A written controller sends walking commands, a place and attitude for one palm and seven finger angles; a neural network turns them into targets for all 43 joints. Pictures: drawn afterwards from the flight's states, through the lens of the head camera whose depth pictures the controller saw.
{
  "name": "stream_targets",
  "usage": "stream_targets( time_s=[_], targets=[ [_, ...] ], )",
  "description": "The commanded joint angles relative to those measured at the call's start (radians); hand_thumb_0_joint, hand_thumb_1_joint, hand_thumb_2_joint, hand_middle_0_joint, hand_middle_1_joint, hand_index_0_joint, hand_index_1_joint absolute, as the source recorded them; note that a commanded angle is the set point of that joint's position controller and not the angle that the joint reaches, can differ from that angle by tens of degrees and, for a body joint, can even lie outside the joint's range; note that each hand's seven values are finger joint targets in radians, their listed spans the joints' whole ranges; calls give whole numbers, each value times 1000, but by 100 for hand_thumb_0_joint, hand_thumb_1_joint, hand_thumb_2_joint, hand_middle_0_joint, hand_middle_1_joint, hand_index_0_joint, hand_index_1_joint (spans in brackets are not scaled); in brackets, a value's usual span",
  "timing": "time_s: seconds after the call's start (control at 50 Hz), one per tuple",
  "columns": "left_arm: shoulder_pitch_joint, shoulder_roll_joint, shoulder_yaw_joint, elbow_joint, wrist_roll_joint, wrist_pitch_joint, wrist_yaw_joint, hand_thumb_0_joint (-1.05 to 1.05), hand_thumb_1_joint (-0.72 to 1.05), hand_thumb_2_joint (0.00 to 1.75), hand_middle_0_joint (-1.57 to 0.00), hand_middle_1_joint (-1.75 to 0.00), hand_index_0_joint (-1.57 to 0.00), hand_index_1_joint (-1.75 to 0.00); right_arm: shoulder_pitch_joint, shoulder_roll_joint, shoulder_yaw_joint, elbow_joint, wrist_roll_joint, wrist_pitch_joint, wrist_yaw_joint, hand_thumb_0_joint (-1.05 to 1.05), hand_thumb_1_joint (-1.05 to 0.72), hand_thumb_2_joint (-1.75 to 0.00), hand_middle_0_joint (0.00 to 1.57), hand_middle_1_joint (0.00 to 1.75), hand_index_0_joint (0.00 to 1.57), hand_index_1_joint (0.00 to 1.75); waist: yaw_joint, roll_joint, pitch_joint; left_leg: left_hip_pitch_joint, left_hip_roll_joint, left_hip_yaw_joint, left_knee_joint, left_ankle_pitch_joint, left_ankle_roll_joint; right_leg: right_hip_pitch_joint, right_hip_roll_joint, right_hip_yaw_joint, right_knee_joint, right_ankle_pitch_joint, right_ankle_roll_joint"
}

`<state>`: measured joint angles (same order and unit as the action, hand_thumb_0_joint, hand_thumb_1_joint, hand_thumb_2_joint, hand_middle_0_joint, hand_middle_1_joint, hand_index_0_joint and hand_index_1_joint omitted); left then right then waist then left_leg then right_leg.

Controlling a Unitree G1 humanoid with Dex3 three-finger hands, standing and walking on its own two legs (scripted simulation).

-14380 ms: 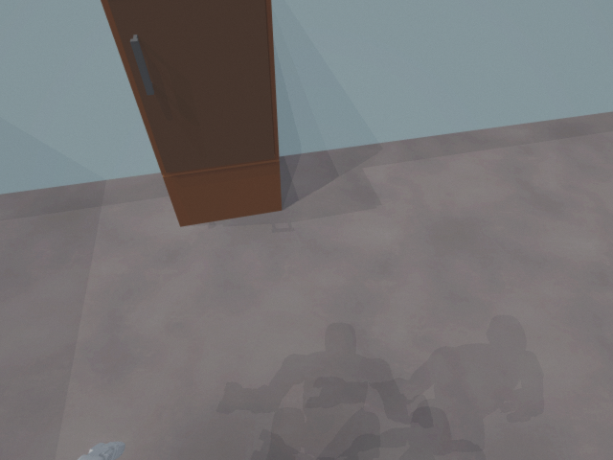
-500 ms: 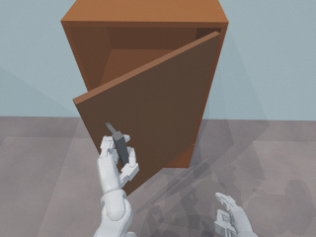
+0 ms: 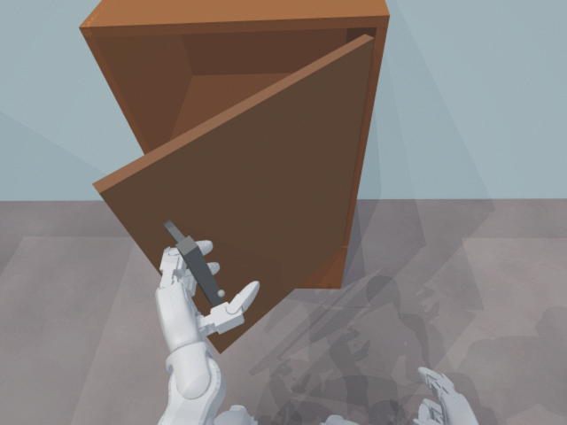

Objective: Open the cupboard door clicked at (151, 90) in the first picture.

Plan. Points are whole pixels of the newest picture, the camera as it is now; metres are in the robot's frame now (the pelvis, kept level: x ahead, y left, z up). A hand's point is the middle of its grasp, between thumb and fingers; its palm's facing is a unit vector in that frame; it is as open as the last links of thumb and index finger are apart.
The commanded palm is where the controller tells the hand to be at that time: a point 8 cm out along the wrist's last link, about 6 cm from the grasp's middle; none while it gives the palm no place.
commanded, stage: open thumb and fingers to let go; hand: left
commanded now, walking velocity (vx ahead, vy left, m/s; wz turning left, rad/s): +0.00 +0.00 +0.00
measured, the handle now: (195, 266) +0.33 +0.13 +0.05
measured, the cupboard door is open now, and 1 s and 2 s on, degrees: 44 45 45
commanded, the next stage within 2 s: slide the hand sideways off the handle in 0.42 s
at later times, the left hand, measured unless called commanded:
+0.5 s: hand (220, 295) +0.29 +0.09 +0.04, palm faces +0.30 -0.95 -0.01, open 15.0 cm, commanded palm +0.24 +0.15 +0.04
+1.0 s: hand (202, 340) +0.23 +0.11 +0.04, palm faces -0.09 -1.00 -0.01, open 16.3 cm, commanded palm +0.21 +0.17 +0.04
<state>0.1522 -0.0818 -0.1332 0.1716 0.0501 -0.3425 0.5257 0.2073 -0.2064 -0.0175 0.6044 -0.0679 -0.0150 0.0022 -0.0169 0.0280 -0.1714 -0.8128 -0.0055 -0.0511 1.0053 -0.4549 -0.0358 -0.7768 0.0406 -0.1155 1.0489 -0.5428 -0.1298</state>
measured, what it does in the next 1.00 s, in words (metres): shifts its weight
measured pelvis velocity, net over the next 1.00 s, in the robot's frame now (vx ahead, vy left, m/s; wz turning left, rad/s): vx -0.01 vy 0.08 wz -0.06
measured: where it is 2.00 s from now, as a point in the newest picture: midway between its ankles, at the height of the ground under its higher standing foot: outside the picture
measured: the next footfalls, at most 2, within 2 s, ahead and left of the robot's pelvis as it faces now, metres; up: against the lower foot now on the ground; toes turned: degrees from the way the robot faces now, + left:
none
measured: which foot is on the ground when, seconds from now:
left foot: down 0.00-1.00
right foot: down 0.00-1.00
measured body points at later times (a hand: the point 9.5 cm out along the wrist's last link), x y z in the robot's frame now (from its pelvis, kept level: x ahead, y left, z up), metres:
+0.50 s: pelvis +0.00 +0.03 +0.00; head +0.04 +0.01 +0.45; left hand +0.26 +0.14 +0.05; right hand +0.17 -0.19 -0.10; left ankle +0.02 +0.17 -0.67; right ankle -0.01 -0.03 -0.67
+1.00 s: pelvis -0.01 +0.08 -0.02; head +0.04 +0.08 +0.43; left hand +0.23 +0.16 +0.04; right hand +0.16 -0.15 -0.09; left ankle +0.02 +0.17 -0.67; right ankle -0.01 -0.03 -0.67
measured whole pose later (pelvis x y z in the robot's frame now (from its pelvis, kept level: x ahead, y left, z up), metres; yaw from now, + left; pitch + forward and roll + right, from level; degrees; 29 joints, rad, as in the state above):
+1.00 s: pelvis -0.01 +0.08 -0.02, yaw -3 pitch +14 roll -1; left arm 0.30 0.02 -0.31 -0.02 0.09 -0.36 0.22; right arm 0.24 -0.20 0.02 0.42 -0.02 0.00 0.04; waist -0.01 0.03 -0.16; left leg -0.88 -0.03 0.01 1.15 -0.51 0.04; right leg -0.83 0.02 -0.05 1.13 -0.55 -0.03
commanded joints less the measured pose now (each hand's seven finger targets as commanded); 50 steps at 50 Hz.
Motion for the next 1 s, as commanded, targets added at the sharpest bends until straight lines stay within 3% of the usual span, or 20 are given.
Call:
stream_targets(
  time_s=[0.0,0.08,0.12,0.16,0.2,0.3,0.38,0.5,0.52,0.54,0.56,0.6,0.64,0.68,0.72,0.76,0.8,0.86,0.9,0.98],
  targets=[
    [-134,16,14,-214,6,-85,-4,0,-50,30,-30,-120,-30,-120,-63,-62,-21,-154,4,-50,-7,0,-90,-90,20,30,20,30,-8,-161,-245,-28,-24,-3,2,141,36,328,-151,316,-246,583,180],
    [-175,34,38,-207,-4,-87,0,0,-50,30,-27,-105,-27,-105,-69,-62,-22,-147,6,-45,-11,0,-90,-90,20,30,20,30,-12,-165,-239,-41,-26,0,6,126,36,333,-161,338,-260,559,185],
    [-143,26,34,-213,-4,-84,2,0,-50,30,-26,-95,-26,-95,-70,-60,-22,-157,7,-43,-10,0,-90,-90,20,30,20,30,0,-143,-244,-21,-26,2,-2,140,37,330,-153,318,-252,563,176],
    [-150,-3,3,-218,-1,-79,5,0,-50,30,-24,-85,-24,-85,-70,-60,-20,-162,7,-44,-8,0,-90,-90,20,30,20,30,-7,-136,-241,3,-27,6,-7,146,39,306,-144,295,-249,550,173],
    [-131,12,22,-192,-3,-71,7,0,-50,30,-22,-75,-22,-75,-71,-61,-18,-165,7,-43,-10,0,-90,-90,20,30,20,30,-7,-168,-219,-11,-26,2,-7,136,39,302,-142,297,-258,527,175],
    [-166,9,22,-187,19,-72,28,0,-50,30,-18,-50,-18,-50,-75,-57,-17,-168,5,-44,-12,0,-90,-90,20,30,20,30,-2,-159,-215,11,-26,6,-14,136,42,264,-126,266,-249,453,161],
    [-172,-18,-2,-198,36,-65,48,0,-50,30,-15,-30,-15,-30,-84,-52,-12,-179,1,-45,-10,0,-90,-90,20,30,20,30,3,-123,-226,46,-27,14,-20,143,43,224,-107,221,-229,417,146],
    [-172,-71,-41,-184,54,-35,73,0,-50,30,-15,-30,-15,-30,-86,-52,-5,-191,-4,-48,-7,0,-90,-90,20,30,20,30,7,-103,-224,98,-23,13,-41,165,49,159,-63,130,-191,359,117],
    [-174,46,-237,-204,148,-84,-133,0,-50,30,-15,-30,-15,-30,-35,-106,-5,-174,10,-42,4,0,-90,-90,20,30,20,30,-87,-141,-167,103,-23,18,-17,175,68,98,-66,149,-165,428,127],
    [-207,106,-168,-268,109,-131,-246,0,-50,30,-15,-30,-15,-30,-32,-95,-18,-196,15,-38,3,0,-90,-90,20,30,20,30,-49,-93,-236,104,-22,16,-6,196,71,134,-70,156,-143,470,118],
    [-188,142,-157,-271,97,-154,-317,0,-50,30,-15,-30,-15,-30,-35,-97,-17,-208,19,-34,-1,0,-90,-90,20,30,20,30,-34,-78,-255,107,-22,16,-7,205,73,165,-71,164,-134,499,114],
    [-207,118,-199,-319,46,-174,-436,0,-50,30,-15,-30,-15,-30,-34,-98,-16,-233,34,-39,-1,0,-90,-90,20,30,20,30,-46,-13,-263,149,-20,14,-7,212,75,136,-61,152,-128,459,101],
    [-151,52,-199,-327,-62,-160,-490,0,-50,30,-15,-30,-15,-30,-40,-91,-9,-265,54,-52,-4,0,-90,-90,20,30,20,30,-26,-10,-245,176,-19,8,-27,185,71,123,-44,127,-149,378,96],
    [-81,13,-174,-333,-143,-124,-484,0,-50,30,-15,-30,-15,-30,-53,-95,-5,-291,69,-60,-5,0,-90,-90,20,30,20,30,-9,-44,-210,182,-15,-1,-60,145,62,113,-29,95,-167,286,93],
    [-29,2,-153,-334,-161,-93,-438,0,-50,30,-15,-30,-15,-30,-56,-99,-5,-306,73,-63,-1,0,-90,-90,20,30,20,30,-2,-75,-183,180,-10,-9,-75,136,60,93,-24,72,-161,248,93],
    [-2,32,-133,-336,-116,-81,-377,0,-50,30,-15,-30,-15,-30,-47,-105,-6,-315,64,-58,6,0,-90,-90,20,30,20,30,-4,-114,-154,149,-7,-15,-73,118,59,59,-24,67,-143,219,94],
    [40,51,-146,-340,-38,-82,-328,0,-50,30,-15,-30,-15,-30,-37,-103,-7,-326,54,-52,18,0,-90,-90,20,30,20,30,2,-112,-148,122,-7,-20,-64,124,60,36,-24,68,-115,209,89],
    [50,56,-182,-384,57,-92,-292,0,-50,30,-15,-30,-15,-30,-35,-96,-9,-341,46,-38,33,0,-90,-90,20,30,20,30,4,-60,-161,116,-4,-18,-50,108,56,-5,-28,69,-82,177,81],
    [45,79,-171,-418,67,-91,-287,0,-50,30,-15,-30,-15,-30,-34,-97,-10,-349,47,-31,32,0,-90,-90,20,30,20,30,6,-51,-168,118,-3,-23,-51,91,55,-5,-26,71,-82,159,78],
    [50,81,-161,-483,23,-87,-297,0,-50,30,-15,-30,-15,-30,-40,-90,0,-363,52,-26,22,0,-90,-90,20,30,20,30,13,-5,-184,146,-5,-28,-68,68,49,8,-19,68,-91,142,76]
  ],
)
